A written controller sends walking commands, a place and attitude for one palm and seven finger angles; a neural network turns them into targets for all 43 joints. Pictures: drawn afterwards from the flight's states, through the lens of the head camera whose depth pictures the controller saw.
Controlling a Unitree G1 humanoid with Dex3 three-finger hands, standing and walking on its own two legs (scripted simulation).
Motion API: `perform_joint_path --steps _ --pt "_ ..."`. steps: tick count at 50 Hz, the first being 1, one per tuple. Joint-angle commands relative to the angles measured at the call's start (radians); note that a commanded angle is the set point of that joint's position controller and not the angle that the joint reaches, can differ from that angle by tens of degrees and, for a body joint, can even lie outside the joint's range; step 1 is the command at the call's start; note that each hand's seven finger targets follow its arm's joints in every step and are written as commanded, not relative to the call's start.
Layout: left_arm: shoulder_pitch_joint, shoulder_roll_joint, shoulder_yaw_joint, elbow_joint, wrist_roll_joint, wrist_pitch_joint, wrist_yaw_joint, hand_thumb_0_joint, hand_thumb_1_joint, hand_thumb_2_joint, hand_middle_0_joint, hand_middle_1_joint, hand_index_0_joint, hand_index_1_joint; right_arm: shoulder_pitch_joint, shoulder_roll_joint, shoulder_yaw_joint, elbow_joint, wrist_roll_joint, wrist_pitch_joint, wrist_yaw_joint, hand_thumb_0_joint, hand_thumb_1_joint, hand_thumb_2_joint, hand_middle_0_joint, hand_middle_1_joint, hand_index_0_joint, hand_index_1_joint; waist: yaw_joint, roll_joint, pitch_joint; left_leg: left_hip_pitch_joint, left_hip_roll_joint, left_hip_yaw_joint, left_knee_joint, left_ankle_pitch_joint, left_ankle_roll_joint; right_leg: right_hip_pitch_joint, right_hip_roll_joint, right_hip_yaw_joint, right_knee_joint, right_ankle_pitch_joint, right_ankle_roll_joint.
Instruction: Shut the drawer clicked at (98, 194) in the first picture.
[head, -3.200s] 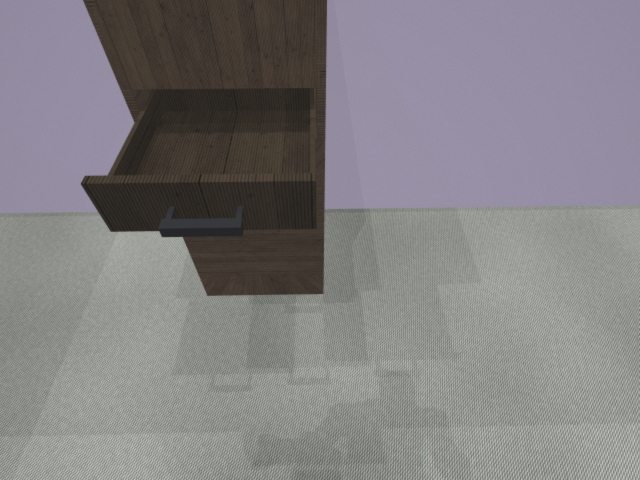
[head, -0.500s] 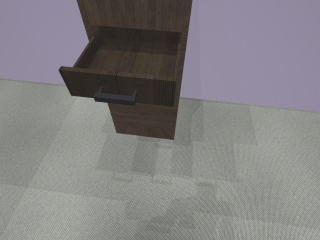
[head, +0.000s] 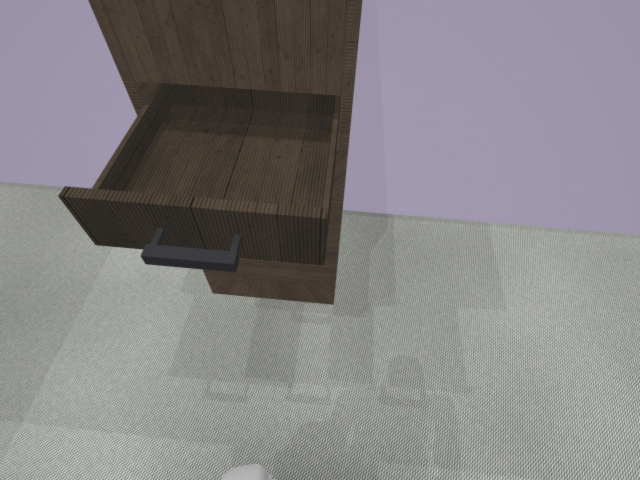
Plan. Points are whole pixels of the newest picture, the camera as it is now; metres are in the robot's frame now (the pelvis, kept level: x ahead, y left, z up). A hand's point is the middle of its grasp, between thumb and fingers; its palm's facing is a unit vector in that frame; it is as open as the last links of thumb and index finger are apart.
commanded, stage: take the last steps up to it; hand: left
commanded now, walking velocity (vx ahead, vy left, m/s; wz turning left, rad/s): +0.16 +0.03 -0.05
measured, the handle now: (194, 247) +0.42 +0.21 -0.01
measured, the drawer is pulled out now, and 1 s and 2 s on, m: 0.30 0.30 0.30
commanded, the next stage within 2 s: come to a stop and stand still in 0.04 s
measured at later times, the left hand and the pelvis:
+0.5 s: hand (207, 453) +0.17 +0.17 -0.17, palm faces +0.04 -0.97 -0.26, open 7.3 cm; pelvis +0.10 -0.02 +0.00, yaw +0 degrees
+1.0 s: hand out of the picture +0.11 +0.16 -0.17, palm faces -0.02 -0.97 -0.25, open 7.4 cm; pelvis +0.07 -0.03 -0.01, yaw -2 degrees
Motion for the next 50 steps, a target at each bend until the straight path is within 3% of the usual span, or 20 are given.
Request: perform_joint_path --steps 1,2,3,4,5,10,12,14,19,24,28,29,30,31,35,44,45,47,48,50 --pt "0.04 0.129 0.017 -0.005 -0.014 -0.019 0.001 0.0 0.9 0.9 -0.2 -0.3 -0.2 -0.3 0.096 -0.017 0.004 -0.018 0.003 -0.049 -0.004 0.0 -0.9 -0.9 0.2 0.3 0.2 0.3 -0.025 -0.036 -0.037 0.233 -0.032 0.047 -0.329 0.223 -0.003 -0.088 -0.174 0.14 -0.107 0.199 -0.089" --pt "0.049 0.099 0.01 -0.008 -0.016 -0.016 -0.001 0.0 0.9 0.9 -0.2 -0.3 -0.2 -0.3 0.161 -0.062 -0.003 0.007 0.002 -0.062 -0.01 0.0 -0.9 -0.9 0.2 0.3 0.2 0.3 -0.051 0.072 -0.075 0.362 0.023 -0.027 -0.389 0.301 0.019 -0.151 -0.115 0.101 0.022 0.185 -0.051" --pt "0.053 0.062 0.004 -0.022 -0.018 -0.014 -0.004 0.0 0.9 0.9 -0.2 -0.3 -0.2 -0.3 0.24 -0.152 -0.023 0.023 -0.01 -0.068 -0.022 0.0 -0.9 -0.9 0.2 0.3 0.2 0.3 -0.078 0.231 -0.11 0.47 0.213 -0.267 -0.423 0.38 0.12 -0.288 -0.013 0.014 0.226 0.014 0.001" --pt "0.016 0.039 -0.006 -0.047 -0.017 -0.019 -0.003 0.0 0.9 0.9 -0.2 -0.3 -0.2 -0.3 0.302 -0.201 -0.035 0.029 -0.017 -0.058 -0.03 0.0 -0.9 -0.9 0.2 0.3 0.2 0.3 -0.106 0.266 -0.121 0.48 0.387 -0.457 -0.501 0.445 0.24 -0.386 0.028 -0.009 0.464 -0.302 0.016" --pt "-0.032 0.045 -0.01 -0.068 -0.007 -0.015 0.001 0.0 0.9 0.9 -0.2 -0.3 -0.2 -0.3 0.296 -0.198 -0.029 0.023 -0.019 -0.054 -0.035 0.0 -0.9 -0.9 0.2 0.3 0.2 0.3 -0.103 0.19 -0.088 0.436 0.415 -0.474 -0.497 0.498 0.28 -0.438 -0.005 0.052 0.599 -0.331 0.011" --pt "0.017 0.008 -0.02 -0.018 -0.018 0.008 -0.003 0.0 0.9 0.9 -0.2 -0.3 -0.2 -0.3 0.025 -0.121 0.008 -0.029 -0.008 -0.05 -0.052 0.0 -0.9 -0.9 0.2 0.3 0.2 0.3 0.011 0.159 -0.049 0.22 0.212 -0.102 -0.43 0.798 0.141 -0.141 -0.051 0.033 0.208 -0.109 0.043" --pt "0.127 0.052 -0.013 0.015 -0.009 0.005 0.004 0.0 0.9 0.9 -0.2 -0.3 -0.2 -0.3 0.003 -0.129 0.0 -0.031 0.011 -0.036 -0.051 0.0 -0.9 -0.9 0.2 0.3 0.2 0.3 0.05 0.062 -0.118 0.232 0.124 -0.047 -0.306 0.63 0.068 -0.005 -0.041 0.033 -0.056 0.234 0.045" --pt "0.079 0.175 -0.002 0.001 -0.004 0.004 0.012 0.0 0.9 0.9 -0.2 -0.3 -0.2 -0.3 0.043 -0.085 -0.003 -0.04 0.03 -0.011 -0.035 0.0 -0.9 -0.9 0.2 0.3 0.2 0.3 0.006 -0.088 -0.1 0.117 0.009 0.014 -0.263 0.168 -0.012 0.016 -0.268 0.223 -0.055 0.648 -0.056" --pt "0.071 0.198 0.02 -0.02 -0.001 0.019 0.043 0.0 0.9 0.9 -0.2 -0.3 -0.2 -0.3 -0.055 -0.096 -0.021 -0.071 0.023 0.026 -0.041 0.0 -0.9 -0.9 0.2 0.3 0.2 0.3 0.068 -0.214 -0.098 -0.094 -0.051 -0.058 0.1 -0.171 -0.024 0.233 -0.353 0.248 0.004 1.343 -0.177" --pt "-0.015 0.22 0.041 -0.082 -0.001 0.034 0.05 0.0 0.9 0.9 -0.2 -0.3 -0.2 -0.3 -0.091 -0.085 -0.023 -0.103 0.018 0.037 -0.027 0.0 -0.9 -0.9 0.2 0.3 0.2 0.3 0.053 -0.141 -0.142 -0.043 -0.058 -0.077 -0.02 -0.067 -0.034 0.223 -0.326 0.186 -0.004 1.083 -0.165" --pt "-0.078 0.21 0.034 -0.113 -0.009 0.039 0.042 0.0 0.9 0.9 -0.2 -0.3 -0.2 -0.3 -0.027 -0.106 -0.027 -0.099 0.012 0.032 -0.017 0.0 -0.9 -0.9 0.2 0.3 0.2 0.3 -0.006 -0.124 -0.134 0.163 -0.046 -0.035 -0.349 0.245 -0.025 0.079 -0.237 0.114 0.052 0.78 -0.072" --pt "-0.07 0.181 0.026 -0.123 -0.015 0.043 0.041 0.0 0.9 0.9 -0.2 -0.3 -0.2 -0.3 0.005 -0.15 -0.032 -0.096 0.005 0.021 -0.019 0.0 -0.9 -0.9 0.2 0.3 0.2 0.3 -0.016 -0.015 -0.17 0.306 0.052 -0.088 -0.421 0.561 0.009 -0.023 -0.177 0.067 0.107 0.533 -0.016" --pt "-0.023 0.124 0.013 -0.14 -0.013 0.051 0.042 0.0 0.9 0.9 -0.2 -0.3 -0.2 -0.3 0.022 -0.225 -0.045 -0.113 -0.001 0.014 -0.017 0.0 -0.9 -0.9 0.2 0.3 0.2 0.3 -0.014 0.219 -0.213 0.389 0.277 -0.329 -0.419 0.927 0.116 -0.166 -0.054 0.0 0.237 -0.035 0.054" --pt "-0.032 0.116 0.005 -0.141 -0.012 0.053 0.047 0.0 0.9 0.9 -0.2 -0.3 -0.2 -0.3 0.029 -0.254 -0.046 -0.116 -0.007 0.018 -0.022 0.0 -0.9 -0.9 0.2 0.3 0.2 0.3 -0.044 0.235 -0.197 0.32 0.353 -0.33 -0.424 1.042 0.23 -0.163 0.01 0.075 0.461 -0.358 0.048" --pt "-0.037 0.13 0.02 -0.124 -0.009 0.069 0.031 0.0 0.9 0.9 -0.2 -0.3 -0.2 -0.3 -0.076 -0.189 -0.016 -0.165 -0.009 0.005 -0.053 0.0 -0.9 -0.9 0.2 0.3 0.2 0.3 0.011 0.159 -0.117 0.24 0.261 -0.246 -0.427 0.881 0.218 -0.274 0.007 0.186 0.682 -0.211 0.06" --pt "0.032 0.097 -0.005 -0.104 -0.007 0.047 0.004 0.0 0.9 0.9 -0.2 -0.3 -0.2 -0.3 -0.059 -0.218 -0.034 -0.127 -0.001 0.006 -0.035 0.0 -0.9 -0.9 0.2 0.3 0.2 0.3 0.009 0.163 -0.151 0.207 0.184 -0.194 -0.418 0.422 0.138 -0.035 0.012 0.033 0.045 -0.02 0.05" --pt "0.063 0.121 -0.006 -0.09 -0.005 0.039 0.008 0.0 0.9 0.9 -0.2 -0.3 -0.2 -0.3 -0.061 -0.2 -0.032 -0.122 0.009 0.005 -0.031 0.0 -0.9 -0.9 0.2 0.3 0.2 0.3 0.022 0.108 -0.145 0.187 0.138 -0.161 -0.365 0.389 0.098 0.013 -0.001 0.055 -0.09 0.095 0.047" --pt "0.015 0.22 0.0 -0.093 0.0 0.029 0.014 0.0 0.9 0.9 -0.2 -0.3 -0.2 -0.3 -0.064 -0.11 -0.014 -0.139 0.02 0.015 -0.017 0.0 -0.9 -0.9 0.2 0.3 0.2 0.3 -0.012 -0.163 -0.075 0.1 -0.007 -0.039 -0.269 0.068 -0.003 -0.068 -0.245 0.295 -0.207 0.162 -0.046" --pt "-0.021 0.217 -0.008 -0.097 -0.001 0.029 0.012 0.0 0.9 0.9 -0.2 -0.3 -0.2 -0.3 -0.085 -0.096 -0.008 -0.138 0.013 0.022 -0.011 0.0 -0.9 -0.9 0.2 0.3 0.2 0.3 -0.011 -0.113 -0.053 0.148 -0.026 -0.052 -0.243 0.045 -0.009 -0.14 -0.249 0.278 -0.197 0.164 -0.072" --pt "-0.034 0.172 -0.017 -0.074 -0.007 0.012 0.018 0.0 0.9 0.9 -0.2 -0.3 -0.2 -0.3 -0.062 -0.1 -0.005 -0.104 0.007 0.02 -0.018 0.0 -0.9 -0.9 0.2 0.3 0.2 0.3 -0.016 -0.226 -0.085 0.159 -0.017 -0.068 -0.246 0.116 -0.005 -0.07 -0.182 0.239 -0.142 0.358 -0.069"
